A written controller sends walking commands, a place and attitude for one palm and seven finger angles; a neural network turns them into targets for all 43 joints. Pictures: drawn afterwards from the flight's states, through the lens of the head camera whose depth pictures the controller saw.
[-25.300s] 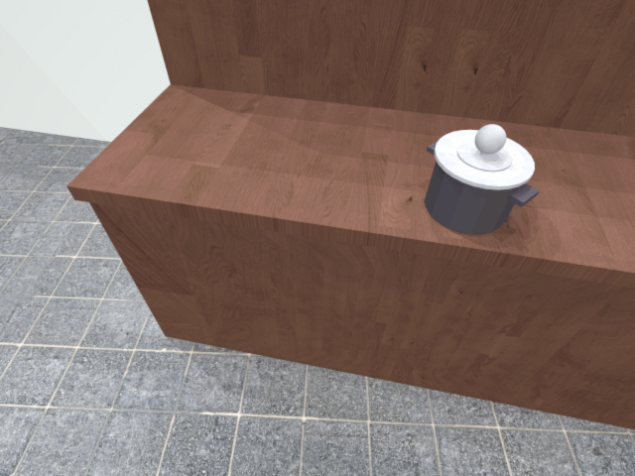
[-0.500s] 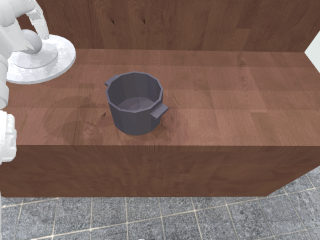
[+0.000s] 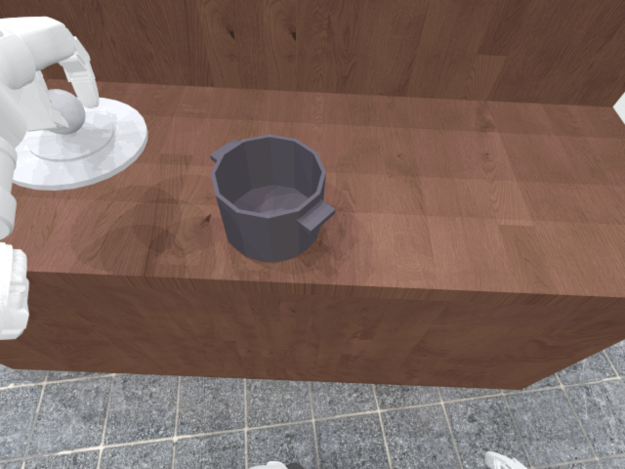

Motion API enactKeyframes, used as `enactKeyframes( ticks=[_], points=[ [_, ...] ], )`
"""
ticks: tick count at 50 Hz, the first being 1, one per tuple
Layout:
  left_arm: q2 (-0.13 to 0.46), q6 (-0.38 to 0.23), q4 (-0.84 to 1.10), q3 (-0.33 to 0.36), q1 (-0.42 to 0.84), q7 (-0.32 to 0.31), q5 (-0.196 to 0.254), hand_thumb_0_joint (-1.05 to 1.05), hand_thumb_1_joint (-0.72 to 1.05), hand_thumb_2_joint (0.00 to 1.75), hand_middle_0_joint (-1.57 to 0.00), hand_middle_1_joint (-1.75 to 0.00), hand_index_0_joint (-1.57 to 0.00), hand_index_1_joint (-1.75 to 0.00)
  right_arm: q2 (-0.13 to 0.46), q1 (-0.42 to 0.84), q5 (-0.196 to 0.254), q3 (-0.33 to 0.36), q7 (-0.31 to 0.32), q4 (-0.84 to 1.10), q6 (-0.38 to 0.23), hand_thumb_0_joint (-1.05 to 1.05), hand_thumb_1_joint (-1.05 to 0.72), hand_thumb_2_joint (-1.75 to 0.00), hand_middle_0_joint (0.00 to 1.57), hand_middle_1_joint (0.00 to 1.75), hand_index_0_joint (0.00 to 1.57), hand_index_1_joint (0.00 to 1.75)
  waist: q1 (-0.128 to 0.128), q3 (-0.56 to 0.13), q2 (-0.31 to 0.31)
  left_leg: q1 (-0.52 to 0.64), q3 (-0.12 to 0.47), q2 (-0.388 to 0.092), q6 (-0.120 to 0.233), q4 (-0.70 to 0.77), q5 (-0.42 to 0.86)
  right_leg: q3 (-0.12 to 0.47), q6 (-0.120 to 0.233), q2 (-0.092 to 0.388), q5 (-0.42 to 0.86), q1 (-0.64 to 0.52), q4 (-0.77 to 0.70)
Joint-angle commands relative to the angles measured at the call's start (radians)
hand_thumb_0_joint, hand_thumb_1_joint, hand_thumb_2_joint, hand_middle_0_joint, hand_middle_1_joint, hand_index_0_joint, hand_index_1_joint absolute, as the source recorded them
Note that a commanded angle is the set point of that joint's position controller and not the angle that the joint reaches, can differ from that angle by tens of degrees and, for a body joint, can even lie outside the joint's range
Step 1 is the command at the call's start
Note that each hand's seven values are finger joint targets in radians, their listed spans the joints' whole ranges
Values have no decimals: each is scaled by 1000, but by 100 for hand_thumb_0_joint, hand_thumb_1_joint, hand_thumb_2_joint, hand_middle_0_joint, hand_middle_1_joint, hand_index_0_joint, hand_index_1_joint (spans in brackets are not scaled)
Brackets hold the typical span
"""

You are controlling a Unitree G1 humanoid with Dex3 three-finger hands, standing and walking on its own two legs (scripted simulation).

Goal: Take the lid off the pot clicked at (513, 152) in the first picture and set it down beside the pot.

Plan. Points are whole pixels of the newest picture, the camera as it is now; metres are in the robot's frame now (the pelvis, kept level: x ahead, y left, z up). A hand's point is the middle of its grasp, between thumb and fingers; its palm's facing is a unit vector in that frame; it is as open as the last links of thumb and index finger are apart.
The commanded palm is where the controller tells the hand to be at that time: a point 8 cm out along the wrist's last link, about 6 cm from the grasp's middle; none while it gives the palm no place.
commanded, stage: lower the lid onto the table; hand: left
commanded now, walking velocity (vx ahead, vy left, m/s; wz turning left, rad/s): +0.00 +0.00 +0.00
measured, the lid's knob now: (60, 112) +0.49 +0.32 +0.17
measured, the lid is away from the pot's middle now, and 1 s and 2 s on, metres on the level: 0.24 0.24 0.24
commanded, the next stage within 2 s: none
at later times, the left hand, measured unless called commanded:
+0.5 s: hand (72, 119) +0.48 +0.30 +0.17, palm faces -0.38 -0.08 -0.92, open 7.3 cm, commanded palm +0.50 +0.30 +0.24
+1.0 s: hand (77, 140) +0.48 +0.31 +0.13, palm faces -0.39 -0.07 -0.92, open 7.3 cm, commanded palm +0.50 +0.30 +0.20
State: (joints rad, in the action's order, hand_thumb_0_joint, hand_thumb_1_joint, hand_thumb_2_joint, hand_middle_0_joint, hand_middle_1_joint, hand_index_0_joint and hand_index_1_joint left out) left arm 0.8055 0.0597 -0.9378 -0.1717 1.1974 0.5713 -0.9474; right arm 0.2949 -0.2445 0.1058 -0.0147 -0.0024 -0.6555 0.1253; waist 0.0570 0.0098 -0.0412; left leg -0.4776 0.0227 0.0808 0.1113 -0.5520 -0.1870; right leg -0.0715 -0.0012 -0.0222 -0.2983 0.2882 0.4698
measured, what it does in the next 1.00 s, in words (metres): stands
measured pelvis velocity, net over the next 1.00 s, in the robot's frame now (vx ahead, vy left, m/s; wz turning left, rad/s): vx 0.01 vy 0.03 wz -0.02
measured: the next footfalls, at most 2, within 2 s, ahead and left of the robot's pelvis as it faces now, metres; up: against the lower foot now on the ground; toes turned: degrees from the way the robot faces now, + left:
none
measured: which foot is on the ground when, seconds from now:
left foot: down 0.00-1.00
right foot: down 0.00-1.00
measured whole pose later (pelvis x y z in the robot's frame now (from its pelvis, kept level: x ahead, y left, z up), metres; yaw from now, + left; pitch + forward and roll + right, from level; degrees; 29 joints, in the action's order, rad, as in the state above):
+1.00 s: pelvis +0.01 +0.03 -0.01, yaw -1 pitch +10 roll -4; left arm 0.77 -0.09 -1.02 -0.11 1.11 0.47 -0.95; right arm 0.30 -0.30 0.09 0.00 0.01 -0.67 0.13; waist 0.08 -0.02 -0.04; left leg -0.56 0.00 0.09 0.14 -0.60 -0.21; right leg -0.04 0.01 -0.02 -0.32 0.37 0.51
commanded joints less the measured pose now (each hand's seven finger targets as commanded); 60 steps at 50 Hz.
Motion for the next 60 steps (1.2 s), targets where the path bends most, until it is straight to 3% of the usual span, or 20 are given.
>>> enactKeyframes(
  ticks=[1, 4, 7, 10, 13, 18, 22, 25, 29, 32, 35, 38, 41, 46, 50, 53, 55, 56, 57, 60],
  points=[
    [298, -33, 168, 129, 528, -58, -2, 0, 54, 111, -80, -98, -90, -104, 169, -68, -4, 47, 25, 61, -24, 0, -90, -90, 20, 30, 20, 30, 40, -441, -80, 524, 100, -57, -21, 12, 242, 5, 47, -45, 194, 157, -62],
    [233, -30, 111, 64, 537, -50, 26, 0, 54, 111, -80, -98, -90, -104, 179, -63, 7, 47, 30, 45, -20, 0, -90, -90, 20, 30, 20, 30, 56, -365, -37, 461, 87, -57, -14, 40, 116, 3, 40, -40, 153, 174, -74],
    [242, -47, 207, 59, 616, -62, 9, 0, 54, 111, -80, -98, -90, -104, 181, -64, -3, 52, 31, 45, -29, 0, -90, -90, 20, 30, 20, 30, 50, -442, -135, 542, 103, -59, -21, 25, 189, 6, 49, -43, 166, 182, -62],
    [275, -81, 243, 96, 592, -69, 12, 0, 54, 111, -80, -98, -90, -104, 182, -69, -12, 53, 37, 49, -40, 0, -90, -90, 20, 30, 20, 30, 40, -479, -169, 591, 120, -72, -34, 18, 257, 7, 56, -39, 174, 192, -54],
    [301, -86, 82, 135, 491, -68, 21, 0, 54, 111, -80, -98, -90, -104, 183, -98, -3, 50, 35, 32, -29, 0, -90, -90, 20, 30, 20, 30, 45, -403, -52, 472, 98, -64, -22, 25, 155, 0, 45, -41, 171, 169, -54],
    [280, -89, 86, 104, 524, -83, -9, 0, 54, 111, -80, -98, -90, -104, 190, -108, -3, 55, 27, 39, -24, 0, -90, -90, 20, 30, 20, 30, 43, -402, -98, 488, 113, -69, -33, 21, 179, -3, 50, -47, 149, 212, -40],
    [357, -119, 159, 169, 534, -95, -13, 0, 54, 111, -80, -98, -90, -104, 193, -122, -12, 61, 32, 54, -27, 0, -90, -90, 20, 30, 20, 30, 33, -500, -121, 532, 109, -68, -30, -2, 273, 8, 50, -49, 197, 179, -32],
    [334, -132, 125, 168, 472, -93, 7, 0, 54, 111, -80, -98, -90, -104, 195, -134, -11, 65, 33, 55, -26, 0, -90, -90, 20, 30, 20, 30, 36, -481, -122, 543, 114, -78, -34, -9, 326, 4, 51, -45, 201, 213, -30],
    [325, -125, 61, 156, 453, -103, -4, 0, 54, 111, -80, -98, -90, -104, 198, -151, -6, 65, 31, 45, -16, 0, -90, -90, 20, 30, 20, 30, 45, -426, -92, 496, 115, -78, -32, 4, 223, 0, 47, -53, 145, 250, -32],
    [258, -129, 165, 100, 539, -105, -13, 0, 54, 111, -80, -98, -90, -104, 195, -150, -11, 74, 28, 48, -16, 0, -90, -90, 20, 30, 20, 30, 52, -480, -174, 602, 153, -94, -59, -6, 324, -2, 50, -58, 130, 308, -21],
    [333, -154, 181, 185, 463, -113, 1, 0, 54, 111, -80, -98, -90, -104, 196, -162, -22, 75, 33, 57, -25, 0, -90, -90, 20, 30, 20, 30, 33, -541, -172, 634, 154, -95, -65, -27, 409, 9, 53, -53, 159, 285, -22],
    [313, -149, 99, 183, 428, -111, 22, 0, 54, 111, -80, -98, -90, -104, 196, -164, -15, 73, 31, 43, -11, 0, -90, -90, 20, 30, 20, 30, 47, -484, -66, 546, 135, -83, -40, -17, 328, 2, 45, -53, 174, 265, -26],
    [251, -137, 95, 127, 459, -120, 9, 0, 54, 111, -80, -98, -90, -104, 200, -161, -15, 77, 25, 34, -8, 0, -90, -90, 20, 30, 20, 30, 53, -435, -100, 558, 157, -95, -59, -4, 288, -2, 47, -55, 123, 327, -21],
    [263, -156, 195, 148, 493, -140, -1, 0, 54, 111, -80, -98, -90, -104, 192, -151, -26, 79, 24, 50, -12, 0, -90, -90, 20, 30, 20, 30, 38, -515, -168, 638, 192, -103, -85, -14, 353, 10, 53, -54, 106, 343, -10],
    [282, -156, 78, 170, 416, -152, 10, 0, 54, 111, -80, -98, -90, -104, 199, -160, -22, 73, 33, 47, -17, 0, -90, -90, 20, 30, 20, 30, 38, -472, -94, 551, 166, -94, -73, -3, 234, 17, 53, -44, 110, 327, -12],
    [189, -139, 96, 83, 517, -160, 2, 0, 54, 111, -80, -98, -90, -104, 203, -162, -19, 77, 33, 27, -20, 0, -90, -90, 20, 30, 20, 30, 58, -443, -105, 562, 201, -106, -103, 19, 134, 12, 47, -48, 56, 388, -4],
    [171, -148, 130, 70, 533, -165, -1, 0, 54, 111, -80, -98, -90, -104, 201, -163, -27, 78, 37, 30, -35, 0, -90, -90, 20, 30, 20, 30, 50, -467, -152, 600, 204, -109, -105, 7, 179, 18, 54, -43, 64, 402, 7],
    [223, -151, 126, 117, 519, -173, -11, 0, 54, 111, -80, -98, -90, -104, 203, -173, -30, 78, 37, 26, -34, 0, -90, -90, 20, 30, 20, 30, 48, -489, -160, 611, 212, -107, -103, -6, 202, 20, 53, -50, 67, 396, 10],
    [201, -151, 92, 97, 510, -174, -10, 0, 54, 111, -80, -98, -90, -104, 200, -177, -28, 76, 41, 24, -38, 0, -90, -90, 20, 30, 20, 30, 57, -488, -147, 602, 211, -104, -108, -7, 183, 21, 51, -50, 61, 402, 8],
    [245, -166, 30, 139, 447, -182, 1, 0, 54, 111, -80, -98, -90, -104, 207, -189, -28, 70, 50, 20, -46, 0, -90, -90, 20, 30, 20, 30, 48, -478, -104, 553, 190, -102, -93, -4, 147, 27, 54, -41, 76, 385, 11]
  ],
)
